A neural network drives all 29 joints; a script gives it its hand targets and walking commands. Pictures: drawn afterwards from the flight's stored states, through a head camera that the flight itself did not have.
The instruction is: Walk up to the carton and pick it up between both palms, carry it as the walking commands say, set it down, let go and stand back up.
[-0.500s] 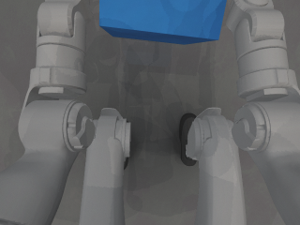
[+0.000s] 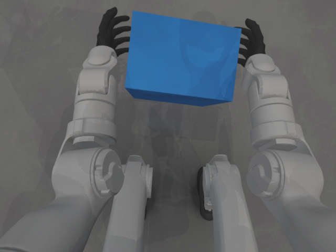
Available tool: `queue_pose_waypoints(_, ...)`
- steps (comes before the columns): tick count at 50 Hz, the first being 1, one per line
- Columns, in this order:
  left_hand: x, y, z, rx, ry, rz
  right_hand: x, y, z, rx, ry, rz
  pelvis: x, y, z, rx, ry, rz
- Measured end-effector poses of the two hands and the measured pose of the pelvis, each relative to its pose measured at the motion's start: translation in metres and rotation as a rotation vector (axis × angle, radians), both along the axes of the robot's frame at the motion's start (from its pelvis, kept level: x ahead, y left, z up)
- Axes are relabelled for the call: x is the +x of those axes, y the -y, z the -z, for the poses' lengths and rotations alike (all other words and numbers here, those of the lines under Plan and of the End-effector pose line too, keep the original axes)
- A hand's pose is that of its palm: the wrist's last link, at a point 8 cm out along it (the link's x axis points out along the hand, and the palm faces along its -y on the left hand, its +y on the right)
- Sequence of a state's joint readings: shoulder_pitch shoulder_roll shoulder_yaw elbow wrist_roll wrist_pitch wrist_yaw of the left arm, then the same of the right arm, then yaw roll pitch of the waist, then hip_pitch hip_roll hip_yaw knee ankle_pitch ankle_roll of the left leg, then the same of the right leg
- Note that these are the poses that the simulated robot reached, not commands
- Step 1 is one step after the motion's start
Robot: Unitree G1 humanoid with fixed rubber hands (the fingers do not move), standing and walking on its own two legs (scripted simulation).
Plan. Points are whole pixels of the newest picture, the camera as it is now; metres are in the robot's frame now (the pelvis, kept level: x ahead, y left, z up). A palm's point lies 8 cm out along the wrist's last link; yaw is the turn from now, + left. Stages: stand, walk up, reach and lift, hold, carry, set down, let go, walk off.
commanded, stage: reach and lift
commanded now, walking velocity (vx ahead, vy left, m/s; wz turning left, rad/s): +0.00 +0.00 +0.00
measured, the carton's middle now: (176, 70) +0.52 +0.01 -0.15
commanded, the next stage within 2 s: none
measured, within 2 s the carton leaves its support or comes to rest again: neither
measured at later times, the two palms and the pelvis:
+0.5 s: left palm (94, 42) +0.50 +0.16 +0.01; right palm (269, 52) +0.50 -0.14 +0.01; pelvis +0.01 +0.01 +0.05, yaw +1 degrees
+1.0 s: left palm (68, 30) +0.48 +0.16 +0.09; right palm (294, 46) +0.48 -0.13 +0.08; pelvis +0.03 +0.01 +0.12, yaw +3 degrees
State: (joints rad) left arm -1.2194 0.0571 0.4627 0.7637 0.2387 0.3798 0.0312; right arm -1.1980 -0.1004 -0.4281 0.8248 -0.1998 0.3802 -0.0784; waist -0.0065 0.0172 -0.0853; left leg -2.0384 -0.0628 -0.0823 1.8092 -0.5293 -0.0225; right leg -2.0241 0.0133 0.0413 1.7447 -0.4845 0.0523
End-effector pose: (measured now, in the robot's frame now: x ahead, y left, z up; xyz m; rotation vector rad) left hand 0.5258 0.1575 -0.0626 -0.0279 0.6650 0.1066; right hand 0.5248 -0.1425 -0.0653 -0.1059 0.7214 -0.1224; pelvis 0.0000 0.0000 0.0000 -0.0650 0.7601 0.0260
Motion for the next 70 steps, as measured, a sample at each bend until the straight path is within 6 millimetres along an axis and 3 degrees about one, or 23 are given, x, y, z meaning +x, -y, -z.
queue_pose_waypoints(9, -0.010, -0.005, -0.016, -0.002, -0.004, -0.008, -0.014, -0.005, -0.011, 0.015, -0.021, 0.007, 0.006, -0.004, -0.017, -0.012, -0.018, -0.014)
queue_pose_waypoints(21, -0.020, -0.005, -0.059, -0.019, 0.021, -0.008, -0.017, -0.007, -0.062, -0.023, 0.012, 0.022, 0.011, -0.010, -0.043, -0.023, 0.020, -0.028)
queue_pose_waypoints(32, -0.031, -0.003, -0.086, -0.026, -0.008, -0.020, -0.029, -0.005, -0.083, -0.019, -0.038, 0.029, 0.024, -0.012, -0.074, -0.021, 0.044, -0.038)
queue_pose_waypoints(44, -0.039, -0.004, -0.135, -0.025, 0.025, -0.037, -0.037, -0.006, -0.126, 0.002, -0.027, 0.021, 0.032, -0.008, -0.106, -0.011, 0.091, -0.051)
queue_pose_waypoints(58, -0.058, -0.010, -0.175, -0.020, 0.029, -0.057, -0.052, -0.011, -0.167, 0.033, -0.018, -0.012, 0.031, -0.009, -0.138, -0.006, 0.153, -0.065)
queue_pose_waypoints(70, -0.069, -0.012, -0.215, -0.036, 0.017, -0.069, -0.062, -0.012, -0.206, 0.037, -0.028, -0.022, 0.044, -0.010, -0.173, 0.001, 0.220, -0.073)
